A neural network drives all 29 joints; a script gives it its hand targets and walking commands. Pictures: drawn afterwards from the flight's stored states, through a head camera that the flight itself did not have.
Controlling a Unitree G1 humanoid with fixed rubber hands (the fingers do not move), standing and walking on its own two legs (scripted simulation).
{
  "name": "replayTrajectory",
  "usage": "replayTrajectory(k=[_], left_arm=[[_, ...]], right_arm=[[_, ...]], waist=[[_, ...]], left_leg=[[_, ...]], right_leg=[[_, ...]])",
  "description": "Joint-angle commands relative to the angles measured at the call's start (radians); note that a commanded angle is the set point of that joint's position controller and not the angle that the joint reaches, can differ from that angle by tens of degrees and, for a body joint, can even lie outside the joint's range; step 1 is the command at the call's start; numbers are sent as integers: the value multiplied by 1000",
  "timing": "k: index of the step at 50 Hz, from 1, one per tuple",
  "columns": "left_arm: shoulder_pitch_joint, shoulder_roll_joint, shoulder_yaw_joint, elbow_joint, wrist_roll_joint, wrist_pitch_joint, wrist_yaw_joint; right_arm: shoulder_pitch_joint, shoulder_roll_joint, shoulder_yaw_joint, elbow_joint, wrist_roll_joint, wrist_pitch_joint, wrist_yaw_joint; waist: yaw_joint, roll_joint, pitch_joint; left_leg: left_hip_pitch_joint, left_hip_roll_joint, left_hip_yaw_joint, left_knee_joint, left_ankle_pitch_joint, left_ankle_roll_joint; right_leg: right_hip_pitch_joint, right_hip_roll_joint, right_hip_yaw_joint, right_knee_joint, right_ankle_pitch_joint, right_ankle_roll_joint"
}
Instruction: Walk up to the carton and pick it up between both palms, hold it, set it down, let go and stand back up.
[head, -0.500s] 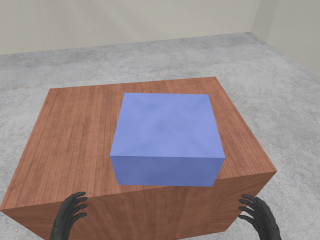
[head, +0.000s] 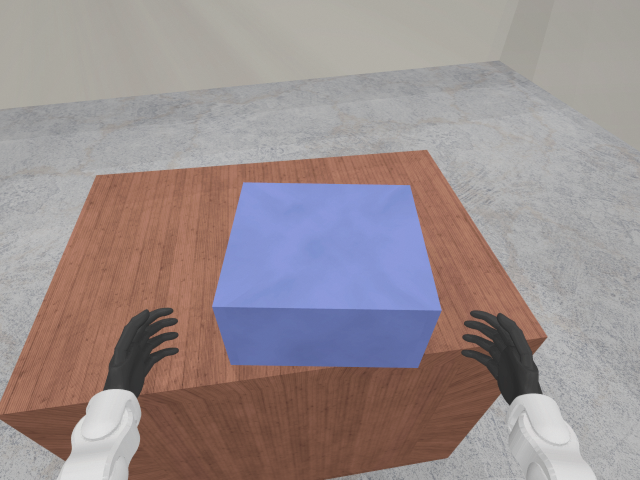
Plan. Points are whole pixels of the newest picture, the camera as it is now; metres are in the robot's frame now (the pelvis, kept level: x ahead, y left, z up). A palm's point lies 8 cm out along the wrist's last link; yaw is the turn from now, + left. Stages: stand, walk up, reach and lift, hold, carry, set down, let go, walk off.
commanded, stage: reach and lift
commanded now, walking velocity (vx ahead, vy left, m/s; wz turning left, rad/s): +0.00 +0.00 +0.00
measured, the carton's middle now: (325, 269) +0.46 +0.03 -0.02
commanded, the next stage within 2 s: none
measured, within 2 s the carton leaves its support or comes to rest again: neither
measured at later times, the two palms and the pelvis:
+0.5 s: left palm (134, 302) +0.32 +0.28 +0.06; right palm (509, 309) +0.33 -0.21 +0.06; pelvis +0.00 +0.01 +0.00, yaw -1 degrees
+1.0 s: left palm (136, 247) +0.38 +0.28 +0.10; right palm (505, 248) +0.40 -0.21 +0.11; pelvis -0.01 +0.01 +0.00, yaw +0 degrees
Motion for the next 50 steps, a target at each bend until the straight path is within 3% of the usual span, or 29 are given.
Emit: replayTrajectory(k=[1,10,27,29,32,34,36,40,42,43,46,50], left_arm=[[-277,196,98,-203,11,16,-6],[-446,216,105,-233,6,120,0],[-721,255,139,-205,23,254,5],[-708,245,152,-195,21,268,2],[-751,261,160,-198,20,275,-7],[-792,273,158,-218,23,278,-4],[-828,276,153,-209,21,284,2],[-928,294,146,-146,15,296,13],[-981,293,122,-128,7,299,21],[-1001,303,118,-111,4,303,22],[-1072,288,82,-39,-15,311,24],[-1167,324,78,-10,-15,308,36]], right_arm=[[-264,-157,-76,-167,10,-6,-10],[-435,-189,-114,-208,6,85,-13],[-737,-290,-113,-120,54,174,-20],[-722,-293,-109,-119,56,171,-18],[-761,-303,-101,-123,61,172,-22],[-793,-317,-111,-128,68,176,-24],[-818,-326,-123,-111,61,181,-24],[-917,-338,-121,-84,60,201,-15],[-956,-348,-130,-46,65,212,-9],[-982,-348,-134,-24,68,220,-5],[-1051,-362,-127,37,67,236,1],[-1139,-388,-121,72,82,244,8]], waist=[[-4,49,-204],[-2,56,-272],[7,62,-457],[8,41,-472],[-15,12,-513],[-5,60,-563],[-19,66,-567],[2,69,-569],[-2,106,-594],[0,91,-577],[-6,90,-594],[15,94,-713]], left_leg=[[237,-33,-67,0,334,4],[255,-26,-67,4,342,11],[283,-18,-67,37,450,5],[247,-20,-70,42,490,-8],[237,-18,-75,50,520,0],[250,-24,-65,45,525,-9],[245,-19,-71,47,518,-14],[232,-22,-66,37,468,-6],[241,-11,-68,42,463,-14],[235,-11,-69,44,454,-11],[237,-6,-69,44,427,-10],[246,1,-80,74,477,-7]], right_leg=[[-119,-37,113,-118,337,56],[-151,-20,93,-129,292,59],[-148,10,71,-109,403,73],[-93,5,72,-100,511,81],[-51,5,71,-85,595,89],[-48,9,67,-87,604,90],[-74,9,63,-87,586,87],[-106,11,58,-93,524,88],[-135,12,53,-92,491,78],[-161,10,53,-95,468,81],[-189,17,40,-93,447,81],[-198,20,36,-75,488,82]])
